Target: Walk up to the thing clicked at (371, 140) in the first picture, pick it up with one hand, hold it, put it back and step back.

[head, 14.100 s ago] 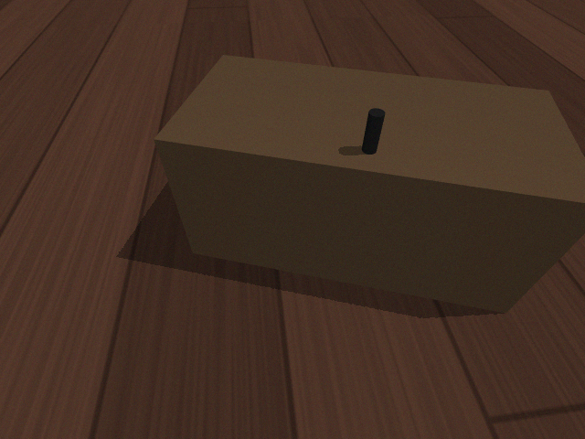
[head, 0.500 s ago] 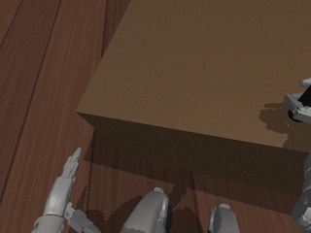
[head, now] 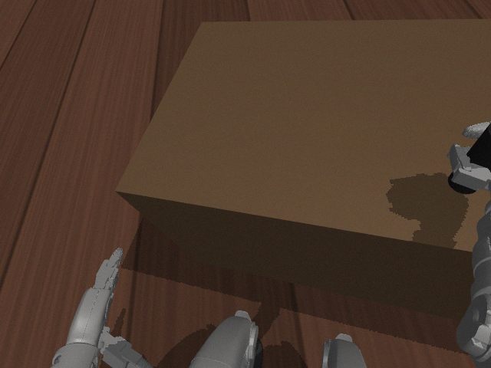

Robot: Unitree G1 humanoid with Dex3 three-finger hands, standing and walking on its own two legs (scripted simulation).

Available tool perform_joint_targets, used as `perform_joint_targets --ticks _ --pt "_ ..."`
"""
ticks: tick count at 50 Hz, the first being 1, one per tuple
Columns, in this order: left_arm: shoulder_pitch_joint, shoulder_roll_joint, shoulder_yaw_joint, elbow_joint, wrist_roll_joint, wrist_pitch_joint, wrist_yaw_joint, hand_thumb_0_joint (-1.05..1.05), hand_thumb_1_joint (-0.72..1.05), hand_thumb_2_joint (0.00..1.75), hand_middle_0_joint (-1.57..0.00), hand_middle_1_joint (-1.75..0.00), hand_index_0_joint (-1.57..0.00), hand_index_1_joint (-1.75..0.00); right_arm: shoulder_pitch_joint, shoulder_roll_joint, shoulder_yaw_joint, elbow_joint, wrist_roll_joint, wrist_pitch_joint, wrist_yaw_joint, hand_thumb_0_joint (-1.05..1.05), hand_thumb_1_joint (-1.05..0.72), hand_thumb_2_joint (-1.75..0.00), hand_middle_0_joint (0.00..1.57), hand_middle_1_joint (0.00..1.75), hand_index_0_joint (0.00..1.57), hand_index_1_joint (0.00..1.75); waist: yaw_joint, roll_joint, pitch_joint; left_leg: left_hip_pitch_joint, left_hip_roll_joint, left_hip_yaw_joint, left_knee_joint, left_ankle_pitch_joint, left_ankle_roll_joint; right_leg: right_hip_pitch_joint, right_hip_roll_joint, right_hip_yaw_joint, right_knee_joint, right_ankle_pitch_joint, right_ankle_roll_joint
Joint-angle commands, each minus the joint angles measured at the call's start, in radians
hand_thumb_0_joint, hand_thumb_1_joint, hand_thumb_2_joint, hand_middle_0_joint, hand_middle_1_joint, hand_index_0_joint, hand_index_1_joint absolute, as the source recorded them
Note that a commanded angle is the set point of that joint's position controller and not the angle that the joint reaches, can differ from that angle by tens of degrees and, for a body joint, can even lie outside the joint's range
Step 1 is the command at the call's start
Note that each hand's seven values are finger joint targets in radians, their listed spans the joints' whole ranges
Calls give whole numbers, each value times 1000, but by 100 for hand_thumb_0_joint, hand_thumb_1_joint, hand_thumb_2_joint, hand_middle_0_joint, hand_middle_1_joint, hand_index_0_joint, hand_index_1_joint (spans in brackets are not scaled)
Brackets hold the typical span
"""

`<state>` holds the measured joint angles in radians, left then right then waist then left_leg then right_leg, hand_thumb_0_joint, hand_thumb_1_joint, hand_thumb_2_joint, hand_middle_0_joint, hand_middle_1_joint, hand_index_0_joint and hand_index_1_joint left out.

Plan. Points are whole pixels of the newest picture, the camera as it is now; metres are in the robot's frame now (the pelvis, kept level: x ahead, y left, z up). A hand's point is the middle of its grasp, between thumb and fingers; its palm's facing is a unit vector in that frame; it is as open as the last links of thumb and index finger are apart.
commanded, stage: settle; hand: right
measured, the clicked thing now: (482, 160) +0.47 -0.27 +0.02
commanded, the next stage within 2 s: lift in 0.56 s
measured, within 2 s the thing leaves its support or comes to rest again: neither
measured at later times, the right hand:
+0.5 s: hand (471, 153) +0.47 -0.24 +0.05, palm faces +0.25 +0.97 +0.00, open 5.8 cm
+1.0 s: hand (479, 147) +0.45 -0.23 +0.09, palm faces +0.26 +0.97 +0.00, open 5.8 cm
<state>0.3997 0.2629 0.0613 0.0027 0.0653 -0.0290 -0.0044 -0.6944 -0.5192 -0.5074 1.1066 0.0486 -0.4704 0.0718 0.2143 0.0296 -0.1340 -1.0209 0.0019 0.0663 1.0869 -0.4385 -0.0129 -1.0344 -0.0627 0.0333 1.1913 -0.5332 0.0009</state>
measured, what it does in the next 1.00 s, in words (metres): stands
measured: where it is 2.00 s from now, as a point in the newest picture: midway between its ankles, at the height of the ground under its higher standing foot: outside the picture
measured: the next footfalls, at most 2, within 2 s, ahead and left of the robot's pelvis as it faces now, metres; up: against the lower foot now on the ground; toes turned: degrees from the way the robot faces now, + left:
none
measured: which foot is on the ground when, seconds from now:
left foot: down 0.00-1.00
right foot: down 0.00-1.00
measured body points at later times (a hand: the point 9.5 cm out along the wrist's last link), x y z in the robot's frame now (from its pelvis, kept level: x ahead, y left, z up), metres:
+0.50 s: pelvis +0.00 +0.00 +0.02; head +0.11 -0.04 +0.45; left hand +0.16 +0.26 +0.02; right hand +0.45 -0.29 +0.05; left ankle +0.04 +0.14 -0.65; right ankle +0.01 -0.11 -0.65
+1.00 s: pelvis +0.01 +0.00 +0.03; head +0.08 -0.03 +0.48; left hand +0.16 +0.26 +0.02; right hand +0.43 -0.28 +0.09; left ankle +0.04 +0.14 -0.65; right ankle +0.01 -0.11 -0.65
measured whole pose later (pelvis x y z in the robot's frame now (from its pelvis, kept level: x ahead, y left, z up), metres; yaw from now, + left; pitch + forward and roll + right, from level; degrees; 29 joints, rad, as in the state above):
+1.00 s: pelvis +0.01 +0.00 +0.03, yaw +0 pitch +15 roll +2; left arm 0.39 0.23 0.05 0.15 0.04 -0.03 0.01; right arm -0.58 -0.38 -0.43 0.93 0.07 -0.36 0.04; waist 0.14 0.02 -0.12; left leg -0.80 0.01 0.04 0.92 -0.38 -0.02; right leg -0.79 -0.05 0.00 1.00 -0.47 0.00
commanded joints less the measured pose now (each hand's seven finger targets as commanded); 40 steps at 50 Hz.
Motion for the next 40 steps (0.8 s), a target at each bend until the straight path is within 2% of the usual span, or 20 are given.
perform_joint_targets --ticks 1,3,4,6,7,10,13,15,16,18,19,22,24,25,28,31,34,37,39,40 --pt "-18 171 78 -265 -5 -55 14 0 -57 6 -6 -5 -6 -6 -494 -380 -73 -427 -6 -77 20 0 -60 -122 136 134 137 134 -59 -328 -707 318 -39 -17 -96 340 36 508 33 12 -162 532 10" --pt "132 124 61 -68 -3 -29 5 0 -56 6 -6 -6 -5 -6 -291 -151 19 -148 15 -32 38 0 -62 -126 137 137 138 137 -15 -250 -426 234 -46 -6 -115 312 37 401 42 12 -177 504 10" --pt "105 132 77 -85 -11 -31 6 0 -55 6 -6 -6 -6 -6 -333 -120 30 -183 34 -35 40 0 -64 -125 138 137 139 137 -2 -231 -401 221 -46 -6 -122 297 37 378 43 19 -191 473 10" --pt "-23 226 152 -239 -14 -50 21 0 -56 6 -6 -5 -6 -6 -498 -367 -92 -442 23 -67 14 0 -62 -123 140 136 140 136 -38 -288 -638 302 -36 -18 -123 336 34 493 35 15 -186 515 7" --pt "0 217 137 -213 -11 -42 19 0 -56 6 -6 -5 -5 -6 -440 -378 -98 -376 9 -53 7 0 -64 -126 139 138 140 138 -43 -257 -606 312 -38 -18 -130 342 33 483 38 6 -181 507 2" --pt "48 128 88 -70 -20 -37 9 0 -55 6 -6 -6 -5 -6 -354 -127 22 -192 34 -43 16 0 -67 -129 139 140 140 140 11 -155 -346 251 -40 -17 -155 290 32 319 46 9 -201 378 -9" --pt "-46 192 114 -193 -18 -49 22 0 -56 6 -6 -5 -5 -6 -498 -329 -50 -399 10 -72 0 0 -69 -128 139 139 139 139 -39 -240 -565 316 -35 -28 -148 307 35 456 37 2 -207 418 -1" --pt "42 89 27 -67 -16 -40 5 0 -56 6 -6 -6 -5 -6 -320 -101 59 -122 14 -40 16 0 -69 -130 137 140 138 140 -18 -169 -356 272 -42 -16 -160 276 35 356 47 1 -225 372 -1" --pt "43 89 42 -49 -18 -45 6 0 -55 6 -6 -6 -5 -6 -332 -79 71 -150 23 -46 23 0 -69 -130 137 139 137 139 -14 -181 -335 261 -38 -21 -162 273 34 332 50 1 -226 356 -3" --pt "-53 155 76 -195 -18 -56 17 0 -56 6 -6 -5 -5 -6 -467 -321 -53 -374 6 -64 7 0 -68 -129 136 138 137 138 -66 -250 -581 355 -29 -35 -157 340 31 452 45 -3 -218 446 -1" --pt "-20 168 91 -177 -14 -49 17 0 -56 6 -6 -5 -5 -6 -455 -348 -63 -367 -2 -55 8 0 -67 -131 136 140 137 140 -63 -272 -602 374 -30 -35 -154 364 30 484 47 -11 -212 482 1" --pt "69 131 84 -26 -18 -35 7 0 -55 5 -6 -6 -6 -6 -363 -131 31 -217 32 -28 18 0 -70 -131 138 141 139 141 -28 -214 -379 271 -37 -22 -169 303 34 402 49 1 -236 436 3" --pt "-45 206 136 -169 -21 -54 22 0 -56 6 -6 -5 -5 -6 -522 -326 -56 -460 22 -55 -5 0 -71 -131 139 140 139 140 -57 -250 -586 347 -31 -31 -174 319 32 498 40 1 -238 440 1" --pt "-40 210 135 -161 -18 -49 24 0 -56 6 -6 -5 -5 -6 -510 -332 -48 -439 16 -51 -9 0 -73 -132 138 141 139 141 -49 -246 -574 361 -33 -28 -179 317 32 499 41 -3 -241 425 2" --pt "10 91 42 -28 -24 -47 10 0 -56 6 -6 -5 -5 -6 -304 -60 63 -137 36 -20 6 0 -71 -133 138 142 139 142 -26 -117 -293 283 -38 -21 -206 234 29 336 47 1 -268 298 -11" --pt "-56 166 82 -139 -24 -59 28 0 -57 6 -6 -5 -5 -6 -501 -325 -39 -422 12 -50 -7 0 -72 -133 139 142 140 142 -75 -223 -575 397 -28 -39 -188 321 29 481 42 -10 -253 411 -3" --pt "27 123 72 -10 -26 -50 18 0 -54 5 -6 -7 -6 -6 -362 -119 56 -226 34 -21 12 0 -67 -133 138 142 139 142 -33 -196 -392 304 -37 -22 -196 299 31 448 43 1 -267 429 2" --pt "-12 204 131 -100 -22 -54 28 0 -55 5 -6 -6 -6 -6 -475 -287 -29 -431 27 -30 -11 0 -69 -135 141 145 142 145 -66 -257 -556 372 -33 -27 -205 327 33 554 37 -4 -276 484 7" --pt "78 105 55 31 -22 -40 12 0 -55 5 -6 -6 -6 -6 -290 -82 60 -190 36 5 -5 0 -69 -135 141 145 142 145 -55 -165 -317 330 -38 -18 -227 273 33 428 48 -8 -299 387 1" --pt "24 89 45 10 -28 -48 10 0 -55 5 -6 -6 -6 -6 -323 -60 73 -248 47 -3 -2 0 -71 -132 140 142 140 142 -61 -155 -313 332 -35 -22 -234 259 31 403 51 -9 -306 343 -3"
